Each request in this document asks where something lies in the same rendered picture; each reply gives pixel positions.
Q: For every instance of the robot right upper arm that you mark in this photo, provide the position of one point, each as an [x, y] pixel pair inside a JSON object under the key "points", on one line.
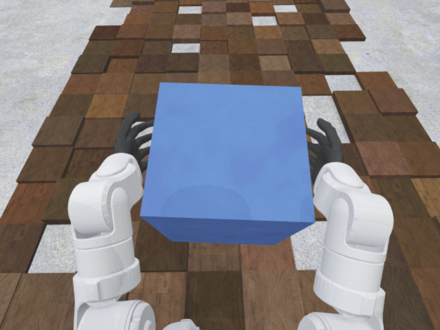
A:
{"points": [[331, 321]]}

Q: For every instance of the carton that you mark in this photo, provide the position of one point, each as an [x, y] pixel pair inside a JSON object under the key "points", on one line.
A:
{"points": [[228, 164]]}

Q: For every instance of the robot left upper arm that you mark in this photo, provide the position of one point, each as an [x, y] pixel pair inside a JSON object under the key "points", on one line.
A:
{"points": [[121, 315]]}

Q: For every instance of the robot left hand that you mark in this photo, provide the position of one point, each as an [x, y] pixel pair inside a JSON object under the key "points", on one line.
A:
{"points": [[126, 142]]}

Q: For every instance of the robot left shin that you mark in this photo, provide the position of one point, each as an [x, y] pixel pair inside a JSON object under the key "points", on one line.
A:
{"points": [[187, 320]]}

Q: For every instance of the robot left forearm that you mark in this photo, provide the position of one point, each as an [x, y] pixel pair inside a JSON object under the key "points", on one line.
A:
{"points": [[99, 211]]}

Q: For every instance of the robot right hand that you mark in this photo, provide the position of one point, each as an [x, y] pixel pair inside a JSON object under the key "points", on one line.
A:
{"points": [[329, 151]]}

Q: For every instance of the robot right forearm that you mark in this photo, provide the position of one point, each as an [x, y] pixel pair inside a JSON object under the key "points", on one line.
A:
{"points": [[359, 224]]}

